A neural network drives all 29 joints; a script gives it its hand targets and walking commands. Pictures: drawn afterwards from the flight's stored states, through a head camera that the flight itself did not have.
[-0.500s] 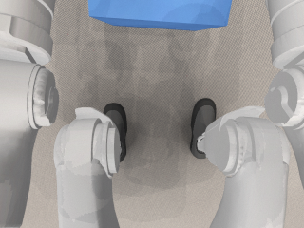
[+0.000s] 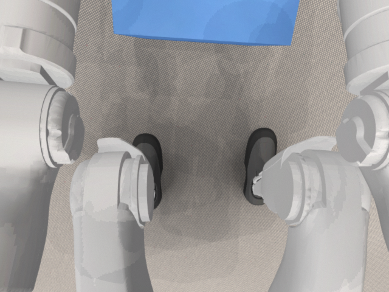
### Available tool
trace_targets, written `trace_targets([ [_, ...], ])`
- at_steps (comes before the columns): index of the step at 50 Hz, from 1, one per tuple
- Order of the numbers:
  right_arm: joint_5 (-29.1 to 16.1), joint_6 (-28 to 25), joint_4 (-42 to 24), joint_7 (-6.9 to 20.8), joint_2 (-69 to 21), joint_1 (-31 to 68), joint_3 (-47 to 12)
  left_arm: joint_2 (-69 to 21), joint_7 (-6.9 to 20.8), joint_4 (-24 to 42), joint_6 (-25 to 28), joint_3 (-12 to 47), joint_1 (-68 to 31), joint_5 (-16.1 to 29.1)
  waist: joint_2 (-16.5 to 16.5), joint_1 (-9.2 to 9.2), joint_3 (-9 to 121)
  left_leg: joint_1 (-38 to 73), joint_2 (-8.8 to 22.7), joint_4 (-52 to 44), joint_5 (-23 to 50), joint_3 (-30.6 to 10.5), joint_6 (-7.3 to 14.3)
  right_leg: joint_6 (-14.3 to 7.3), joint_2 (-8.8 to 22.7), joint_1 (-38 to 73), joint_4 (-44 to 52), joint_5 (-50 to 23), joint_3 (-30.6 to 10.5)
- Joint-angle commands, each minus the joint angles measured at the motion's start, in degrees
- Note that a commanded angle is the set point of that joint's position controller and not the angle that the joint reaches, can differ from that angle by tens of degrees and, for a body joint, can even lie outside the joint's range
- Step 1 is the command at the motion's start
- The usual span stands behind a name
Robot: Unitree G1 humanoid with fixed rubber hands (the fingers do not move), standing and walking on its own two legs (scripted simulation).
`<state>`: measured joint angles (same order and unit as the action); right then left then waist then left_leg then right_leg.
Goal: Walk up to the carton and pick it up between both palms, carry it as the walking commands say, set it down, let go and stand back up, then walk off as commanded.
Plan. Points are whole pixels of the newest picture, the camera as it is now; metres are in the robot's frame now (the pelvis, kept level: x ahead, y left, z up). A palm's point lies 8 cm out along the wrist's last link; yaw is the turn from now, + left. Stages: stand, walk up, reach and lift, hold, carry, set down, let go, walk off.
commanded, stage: reach and lift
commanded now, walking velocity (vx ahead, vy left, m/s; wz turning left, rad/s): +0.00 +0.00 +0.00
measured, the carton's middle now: out of the picture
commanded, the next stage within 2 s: none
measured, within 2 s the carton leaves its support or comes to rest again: leaves its support in 0.50 s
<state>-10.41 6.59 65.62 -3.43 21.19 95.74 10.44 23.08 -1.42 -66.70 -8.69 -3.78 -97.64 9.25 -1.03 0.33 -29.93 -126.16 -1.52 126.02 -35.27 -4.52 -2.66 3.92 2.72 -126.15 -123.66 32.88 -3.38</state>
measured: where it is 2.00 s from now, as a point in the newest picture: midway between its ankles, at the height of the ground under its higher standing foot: (202, 180)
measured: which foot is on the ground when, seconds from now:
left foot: down 0.00-1.00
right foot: down 0.00-1.00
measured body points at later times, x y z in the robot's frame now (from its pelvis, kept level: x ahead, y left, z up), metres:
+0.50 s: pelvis +0.00 +0.00 +0.00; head +0.39 +0.01 +0.20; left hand +0.59 +0.16 -0.18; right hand +0.59 -0.16 -0.18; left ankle +0.10 +0.13 -0.34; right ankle +0.12 -0.15 -0.34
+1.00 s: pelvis +0.00 +0.01 +0.01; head +0.37 +0.02 +0.24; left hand +0.60 +0.17 -0.14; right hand +0.60 -0.15 -0.13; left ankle +0.10 +0.13 -0.34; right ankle +0.12 -0.15 -0.34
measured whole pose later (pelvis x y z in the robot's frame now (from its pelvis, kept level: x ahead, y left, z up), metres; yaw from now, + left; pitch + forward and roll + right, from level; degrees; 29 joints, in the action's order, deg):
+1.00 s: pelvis +0.00 +0.01 +0.01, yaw -1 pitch +31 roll -4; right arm -6.1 21.3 54.5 -6.3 18.8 94.6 12.8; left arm 21.0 -8.1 -54.4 -23.0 -6.8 -94.2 5.1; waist -1.0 0.3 -30.3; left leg -120.9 -1.6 126.2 -35.8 -4.7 -1.8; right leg 4.9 1.9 -119.9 -122.6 33.0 -3.5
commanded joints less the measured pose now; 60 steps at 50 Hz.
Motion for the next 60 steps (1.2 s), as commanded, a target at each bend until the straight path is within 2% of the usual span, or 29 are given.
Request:
trace_targets([
  [1, 0.3, 3.2, -15.1, 14.2, -49.5, 25.6, -11.4, -47.0, 15.4, 16.6, -0.8, 9.9, -28.8, 2.4, 2.6, 0.2, 66.1, 26.5, -3.0, -6.8, 22.6, 8.9, 2.2, -2.7, -8.1, 35.4, 2.6, -24.9, 7.6],
  [4, 0.0, 3.0, -15.6, 13.9, -50.5, 25.5, -12.3, -48.8, 15.5, 16.1, -0.9, 11.1, -26.3, 2.4, 0.3, -0.34, 65.5, 26.1, -3.8, -7.3, 23.9, 9.3, 2.2, -2.9, -8.5, 37.3, 2.4, -27.8, 8.0],
  [5, 0.2, 3.1, -13.7, 13.6, -49.3, 27.0, -12.5, -50.5, 15.6, 15.7, -1.0, 11.7, -29.5, 3.6, 2.3, 2.7, 69.3, 27.4, -3.2, -7.1, 22.5, 8.3, 2.1, -3.4, -7.9, 38.4, 1.3, -26.2, 8.6],
  [10, -1.7, 4.2, -10.2, 14.3, -54.5, 24.6, -13.3, -48.8, 14.5, 19.6, -0.1, 12.5, -33.3, 3.5, -0.5, -0.95, 72.5, 33.5, -3.0, -7.0, 24.6, 10.0, 2.4, -3.0, -8.1, 36.1, 3.0, -25.9, 7.8],
  [11, -2.9, 2.8, -18.2, 13.3, -49.8, 30.7, -14.8, -48.8, 14.3, 19.8, -1.1, 14.0, -33.3, 5.1, -2.2, 1.59, 78.8, 37.5, -3.1, -6.6, 27.6, 8.5, 2.2, -2.9, -7.9, 38.4, 2.4, -28.3, 8.7],
  [12, -4.1, 3.1, -18.4, 13.1, -51.0, 32.3, -15.2, -48.3, 13.7, 23.1, -0.3, 11.8, -36.5, 5.1, -0.6, -0.2, 82.1, 39.3, -3.1, -6.0, 27.9, 8.9, 3.0, -2.5, -8.4, 40.6, 2.6, -28.3, 8.2],
  [16, -3.8, 4.1, -22.1, 11.8, -53.5, 32.5, -17.9, -50.0, 12.8, 27.8, -0.5, 14.3, -37.4, 8.6, 4.4, 0.82, 93.9, 35.6, -4.6, -7.6, 29.7, 9.7, 2.1, -2.5, -8.1, 54.5, 1.2, -36.7, 8.8],
  [19, -6.3, 3.8, -30.8, 10.7, -51.5, 40.6, -18.2, -53.3, 12.0, 33.4, -1.8, 16.2, -42.4, 9.9, -2.6, 3.25, 108.4, 52.3, -4.6, -6.9, 38.9, 9.3, 1.6, -2.4, -8.5, 50.0, 2.5, -36.8, 10.4],
  [20, -5.5, 4.7, -27.4, 10.4, -51.6, 37.8, -18.8, -49.6, 11.3, 33.6, -1.4, 16.0, -42.1, 9.1, 3.7, 2.68, 109.4, 41.6, -5.0, -7.7, 34.6, 10.6, 1.3, -2.4, -8.4, 62.5, 1.4, -42.7, 9.0],
  [21, -5.4, 4.9, -25.4, 10.4, -52.1, 37.0, -17.0, -49.3, 11.3, 31.8, -1.8, 17.2, -42.3, 9.1, -0.1, 4.08, 106.5, 47.1, -3.7, -8.1, 32.8, 9.7, 1.9, -2.5, -8.1, 54.3, 2.0, -36.8, 10.1],
  [22, -6.5, 5.0, -28.4, 10.1, -50.1, 40.8, -18.6, -49.2, 10.6, 32.4, -2.4, 16.1, -43.8, 8.8, -3.1, 1.3, 109.1, 52.1, -4.2, -7.7, 35.1, 9.6, 1.9, -2.4, -8.5, 51.5, 2.7, -35.5, 9.7],
  [25, -7.0, 5.9, -34.2, 9.8, -53.2, 44.5, -19.4, -51.5, 10.8, 37.7, -3.1, 17.5, -46.4, 10.5, 1.1, 2.07, 117.6, 53.2, -4.3, -9.0, 33.8, 10.8, 1.9, -2.3, -8.8, 57.3, 4.5, -35.0, 10.6],
  [26, -8.0, 5.9, -34.4, 9.3, -52.5, 44.9, -21.3, -51.0, 10.6, 36.3, -3.5, 17.1, -44.2, 9.7, 0.4, -1.25, 118.0, 48.5, -4.5, -8.7, 34.1, 11.9, 1.8, -2.8, -8.7, 61.6, 4.0, -38.3, 9.2],
  [28, -7.1, 6.6, -33.2, 8.8, -51.1, 44.8, -18.6, -50.2, 9.5, 38.2, -4.0, 17.6, -47.7, 9.6, -0.6, 1.75, 122.7, 51.6, -5.0, -9.5, 35.2, 10.9, 1.6, -2.6, -8.9, 62.3, 3.4, -39.8, 10.1],
  [32, -4.0, 8.3, -24.3, 10.5, -55.3, 41.6, -14.1, -50.6, 10.7, 37.7, -3.9, 13.6, -53.3, 8.5, 0.7, 0.72, 106.7, 46.3, -4.6, -12.4, 24.4, 11.6, 1.8, -3.1, -8.6, 51.9, 7.8, -26.1, 10.0],
  [35, 3.4, 9.4, -14.3, 12.5, -56.0, 35.1, -7.2, -53.6, 12.0, 23.3, -5.5, 6.9, -43.3, 3.4, 0.6, 3.35, 84.5, 39.7, -4.1, -14.0, 15.0, 10.6, 2.2, -3.4, -8.1, 37.9, 9.6, -14.6, 11.5],
  [37, 2.6, 10.2, -16.4, 13.5, -55.7, 35.8, -7.4, -54.7, 13.2, 26.0, -6.1, 9.6, -44.4, 3.1, -2.1, 3.1, 87.7, 40.7, -4.4, -14.5, 14.8, 11.4, 1.6, -4.3, -8.5, 39.1, 10.8, -14.8, 11.1],
  [39, 4.3, 10.3, -18.2, 14.0, -55.4, 35.6, -5.9, -58.1, 14.0, 25.0, -7.8, 9.7, -42.8, 3.1, -2.2, 6.61, 91.4, 43.5, -4.3, -15.1, 15.4, 10.1, 1.4, -4.8, -8.6, 41.3, 10.7, -15.9, 11.9],
  [41, 3.8, 11.1, -18.2, 15.1, -56.5, 37.1, -5.7, -58.1, 14.5, 22.3, -9.0, 7.7, -40.5, 1.7, -4.3, 4.45, 91.9, 46.5, -4.4, -15.5, 14.8, 10.7, 1.2, -4.4, -8.5, 37.8, 10.7, -12.8, 12.8],
  [44, 1.4, 11.9, -26.8, 14.8, -60.3, 39.9, -9.6, -59.0, 14.6, 32.5, -9.1, 9.6, -43.8, 3.8, -2.0, 2.47, 105.1, 48.9, -5.5, -14.5, 23.5, 11.4, 1.6, -3.7, -9.5, 46.3, 10.6, -22.4, 12.1],
  [48, -4.2, 12.2, -41.7, 12.4, -56.5, 45.3, -13.8, -59.2, 11.2, 51.1, -9.4, 18.8, -52.9, 10.0, -5.7, 6.06, 143.3, 71.2, -5.6, -12.9, 46.4, 9.5, 0.0, -3.7, -11.0, 57.8, 8.0, -40.4, 12.9],
  [51, -5.5, 12.6, -40.0, 11.6, -56.3, 44.2, -15.0, -59.1, 9.4, 52.2, -10.5, 18.6, -51.6, 10.0, -8.8, 5.65, 146.0, 79.3, -5.7, -13.1, 52.6, 7.8, -0.6, -4.0, -11.0, 53.0, 8.9, -38.8, 12.5],
  [53, -4.1, 13.7, -34.5, 12.2, -62.0, 37.5, -15.4, -62.6, 9.6, 46.0, -10.5, 16.4, -45.8, 7.5, -4.0, 2.71, 137.0, 68.2, -6.4, -16.2, 45.1, 9.3, 0.3, -3.8, -10.8, 57.0, 9.8, -38.2, 11.8],
  [54, -2.6, 13.8, -35.1, 12.2, -61.5, 37.0, -15.5, -63.0, 9.9, 47.5, -10.6, 16.3, -44.9, 7.5, -1.6, 4.17, 136.7, 66.7, -6.5, -15.7, 43.9, 9.2, 0.0, -3.4, -11.0, 56.8, 10.2, -37.6, 12.6],
  [55, -3.6, 12.7, -36.5, 12.4, -60.3, 40.0, -14.8, -66.4, 10.0, 44.1, -10.8, 17.1, -43.1, 7.6, -6.9, 5.0, 137.7, 71.0, -5.9, -16.7, 43.4, 8.8, -0.4, -4.1, -10.6, 53.1, 10.6, -35.0, 13.0],
  [56, -4.4, 13.4, -38.3, 11.8, -63.7, 38.4, -16.5, -65.3, 10.1, 51.3, -10.1, 19.1, -48.0, 10.1, -5.2, 3.99, 143.3, 72.2, -6.5, -16.2, 47.6, 9.4, -0.5, -3.4, -10.8, 58.8, 10.6, -39.5, 12.7],
  [57, -2.4, 13.2, -33.4, 12.1, -62.9, 35.7, -14.5, -64.6, 10.3, 42.3, -10.8, 15.7, -41.5, 6.3, -2.4, 3.69, 134.6, 65.7, -6.2, -17.1, 42.7, 9.6, -0.2, -3.2, -10.8, 56.5, 11.2, -37.1, 12.7],
  [59, -1.7, 12.3, -33.4, 13.1, -63.6, 34.1, -13.1, -66.9, 10.3, 45.3, -9.8, 16.5, -42.5, 6.3, -5.8, 3.1, 130.5, 69.4, -6.0, -17.9, 44.3, 8.8, -0.6, -4.0, -11.4, 49.5, 12.7, -34.0, 12.4],
  [60, -0.1, 13.3, -21.9, 14.0, -66.8, 28.2, -10.4, -65.2, 10.6, 38.8, -9.6, 13.3, -40.8, 2.7, -4.1, 2.42, 121.6, 63.9, -5.1, -19.2, 38.2, 9.4, -0.1, -3.8, -11.2, 43.2, 13.4, -28.4, 12.8],
])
